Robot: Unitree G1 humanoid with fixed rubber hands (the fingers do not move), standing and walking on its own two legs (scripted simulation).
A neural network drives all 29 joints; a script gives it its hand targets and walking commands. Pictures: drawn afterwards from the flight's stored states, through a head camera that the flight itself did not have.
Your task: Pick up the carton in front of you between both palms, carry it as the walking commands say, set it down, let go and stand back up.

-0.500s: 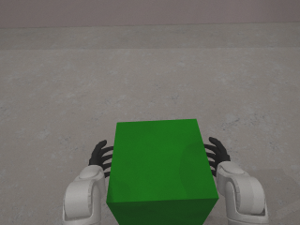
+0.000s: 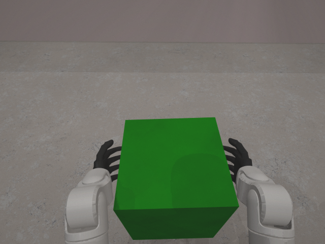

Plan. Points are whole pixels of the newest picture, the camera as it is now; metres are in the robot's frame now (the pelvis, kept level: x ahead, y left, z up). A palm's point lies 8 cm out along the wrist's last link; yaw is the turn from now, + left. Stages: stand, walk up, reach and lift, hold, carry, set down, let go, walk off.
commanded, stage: carry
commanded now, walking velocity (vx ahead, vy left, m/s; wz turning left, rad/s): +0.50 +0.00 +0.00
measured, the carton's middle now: (171, 182) +0.28 +0.00 +0.00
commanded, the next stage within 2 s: none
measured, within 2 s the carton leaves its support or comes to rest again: neither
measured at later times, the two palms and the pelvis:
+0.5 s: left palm (129, 85) +0.60 +0.12 +0.06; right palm (216, 82) +0.62 -0.18 +0.05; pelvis +0.35 -0.05 +0.00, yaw +4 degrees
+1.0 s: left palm (124, 39) +0.89 +0.16 +0.07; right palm (194, 37) +0.90 -0.14 +0.08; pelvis +0.62 +0.00 -0.01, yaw +1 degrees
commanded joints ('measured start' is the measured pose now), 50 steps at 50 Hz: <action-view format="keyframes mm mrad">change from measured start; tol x32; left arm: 1 -410 -913 -726 -66 -390 -14 -224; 50 -424 -915 -742 -102 -412 -16 -237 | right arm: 1 -436 895 702 -89 416 0 267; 50 -406 916 685 -78 385 -17 257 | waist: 1 5 141 -272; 12 27 178 -202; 15 48 -314 -424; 50 19 132 -417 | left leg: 1 316 250 -196 -155 188 73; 12 316 176 8 108 618 -17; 17 -415 23 -236 1029 -271 -53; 33 -315 2 -14 212 190 -72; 37 160 8 -6 51 432 -63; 39 571 402 -494 124 955 165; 50 196 211 -87 60 417 36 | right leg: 1 -109 -21 -20 -148 77 21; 13 470 113 -195 -572 133 -31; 15 893 -326 526 -726 -79 -210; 18 789 -275 329 -709 406 -177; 36 583 -66 -183 -504 721 -13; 40 97 85 37 164 -347 49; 50 388 21 -53 -629 120 41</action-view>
